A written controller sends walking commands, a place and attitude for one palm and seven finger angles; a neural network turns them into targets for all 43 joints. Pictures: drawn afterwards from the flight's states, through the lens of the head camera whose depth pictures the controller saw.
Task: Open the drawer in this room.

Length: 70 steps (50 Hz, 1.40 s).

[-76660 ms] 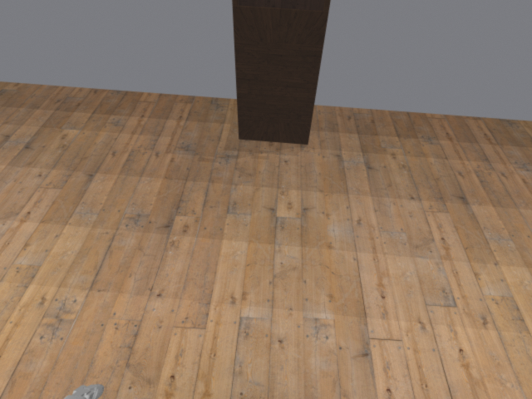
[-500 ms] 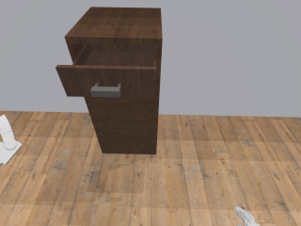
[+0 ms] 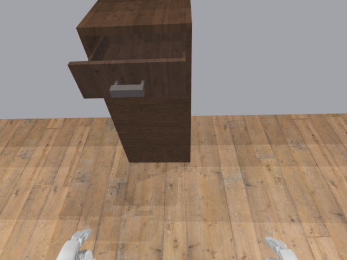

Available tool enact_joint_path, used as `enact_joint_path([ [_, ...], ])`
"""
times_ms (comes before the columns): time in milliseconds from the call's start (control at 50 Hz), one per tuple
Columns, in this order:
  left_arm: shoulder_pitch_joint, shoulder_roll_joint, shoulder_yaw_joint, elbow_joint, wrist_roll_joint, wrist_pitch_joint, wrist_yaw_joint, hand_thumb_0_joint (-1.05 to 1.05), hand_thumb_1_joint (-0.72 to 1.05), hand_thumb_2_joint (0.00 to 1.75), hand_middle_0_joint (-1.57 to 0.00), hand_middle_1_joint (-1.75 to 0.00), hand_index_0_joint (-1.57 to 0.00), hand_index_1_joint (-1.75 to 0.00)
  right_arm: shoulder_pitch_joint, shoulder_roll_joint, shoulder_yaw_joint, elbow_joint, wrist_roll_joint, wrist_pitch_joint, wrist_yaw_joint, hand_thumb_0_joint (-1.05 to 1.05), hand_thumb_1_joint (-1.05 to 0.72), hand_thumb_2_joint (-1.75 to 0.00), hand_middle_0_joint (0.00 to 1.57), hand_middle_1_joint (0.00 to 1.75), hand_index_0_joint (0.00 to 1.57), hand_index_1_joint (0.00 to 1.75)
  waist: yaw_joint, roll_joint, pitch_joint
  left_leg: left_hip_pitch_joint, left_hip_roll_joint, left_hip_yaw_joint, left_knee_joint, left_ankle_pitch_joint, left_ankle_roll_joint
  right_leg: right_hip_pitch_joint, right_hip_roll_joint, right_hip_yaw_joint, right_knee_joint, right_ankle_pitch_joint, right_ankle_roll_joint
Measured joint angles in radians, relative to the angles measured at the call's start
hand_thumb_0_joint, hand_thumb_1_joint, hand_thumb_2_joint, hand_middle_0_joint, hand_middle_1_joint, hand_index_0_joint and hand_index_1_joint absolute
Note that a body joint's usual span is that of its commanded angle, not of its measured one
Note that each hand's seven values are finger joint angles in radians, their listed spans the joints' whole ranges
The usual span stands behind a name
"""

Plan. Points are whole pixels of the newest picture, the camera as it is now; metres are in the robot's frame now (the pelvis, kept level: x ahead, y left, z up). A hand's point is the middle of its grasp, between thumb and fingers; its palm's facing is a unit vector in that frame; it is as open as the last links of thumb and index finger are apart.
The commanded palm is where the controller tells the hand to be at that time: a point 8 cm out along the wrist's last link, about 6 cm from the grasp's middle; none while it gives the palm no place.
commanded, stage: let the arm hang, fingers relaxed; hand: left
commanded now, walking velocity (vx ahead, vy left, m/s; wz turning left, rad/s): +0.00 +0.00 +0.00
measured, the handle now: (128, 86) +0.62 +0.17 +0.06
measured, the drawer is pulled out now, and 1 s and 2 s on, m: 0.19 0.19 0.19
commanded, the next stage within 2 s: look to check the result in 0.88 s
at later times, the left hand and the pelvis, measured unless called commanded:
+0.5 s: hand out of the picture -0.05 +0.18 -0.16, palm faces +0.07 -0.97 -0.22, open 7.4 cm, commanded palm none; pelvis -0.01 +0.00 +0.02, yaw +1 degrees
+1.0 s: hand out of the picture +0.01 +0.17 -0.16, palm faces +0.06 -0.98 -0.20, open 7.4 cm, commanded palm none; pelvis +0.01 -0.01 +0.02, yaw +0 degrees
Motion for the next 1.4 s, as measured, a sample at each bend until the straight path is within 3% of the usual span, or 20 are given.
enact_joint_path([
  [60, 0.022, -0.071, -0.043, 0.196, -0.007, 0.017, -0.002, 0.01, 0.91, 0.89, -0.2, -0.3, -0.19, -0.3, 0.051, 0.026, 0.001, 0.051, -0.004, 0.026, -0.01, 0.01, -0.91, -0.9, 0.2, 0.3, 0.2, 0.3, -0.005, -0.05, 0.04, 0.021, 0.007, -0.012, -0.011, 0.007, -0.011, 0.03, 0.008, -0.012, -0.023, 0.011, -0.004],
  [140, 0.052, -0.065, -0.01, 0.343, -0.019, 0.0, 0.019, 0.0, 1.0, 0.89, -0.21, -0.3, -0.2, -0.3, 0.142, 0.067, 0.008, 0.145, -0.005, 0.045, -0.022, 0.01, -0.91, -0.9, 0.19, 0.3, 0.2, 0.3, 0.021, -0.083, 0.068, 0.04, 0.023, -0.04, -0.058, 0.036, -0.017, 0.076, 0.029, -0.04, -0.112, 0.056, -0.009],
  [260, 0.116, -0.059, -0.009, 0.465, -0.025, -0.026, 0.018, 0.0, 0.96, 0.89, -0.21, -0.3, -0.2, -0.3, 0.228, 0.11, 0.002, 0.238, 0.0, 0.057, -0.033, 0.01, -0.91, -0.9, 0.19, 0.3, 0.2, 0.3, 0.041, -0.066, 0.076, 0.064, 0.027, -0.05, -0.119, 0.072, -0.016, 0.117, 0.039, -0.052, -0.205, 0.106, -0.01],
  [580, 0.083, -0.117, -0.005, 0.499, -0.021, -0.052, 0.035, 0.01, 0.91, 0.89, -0.2, -0.3, -0.19, -0.3, 0.229, 0.187, -0.001, 0.262, 0.0, 0.034, -0.034, 0.0, -0.91, -0.9, 0.2, 0.3, 0.2, 0.3, 0.02, -0.022, 0.012, 0.092, 0.014, -0.018, -0.154, 0.085, -0.006, 0.113, 0.024, -0.021, -0.193, 0.103, -0.001],
  [1000, 0.038, -0.114, -0.002, 0.489, -0.024, -0.059, 0.035, 0.01, 0.91, 0.89, -0.2, -0.3, -0.2, -0.3, 0.203, 0.151, -0.012, 0.272, 0.002, 0.026, -0.042, 0.0, -0.91, -0.9, 0.19, 0.3, 0.2, 0.3, 0.017, -0.039, 0.037, 0.12, 0.021, -0.017, -0.171, 0.077, -0.015, 0.142, 0.032, -0.02, -0.214, 0.098, -0.006],
  [1400, 0.034, -0.119, -0.009, 0.501, -0.026, -0.063, 0.036, 0.0, 0.91, 0.89, -0.2, -0.3, -0.2, -0.3, 0.164, 0.153, -0.006, 0.28, 0.005, 0.025, -0.043, 0.01, -0.92, -0.9, 0.2, 0.3, 0.2, 0.3, 0.021, -0.036, 0.049, 0.148, 0.029, -0.015, -0.192, 0.069, -0.023, 0.168, 0.042, -0.018, -0.236, 0.091, -0.011],
])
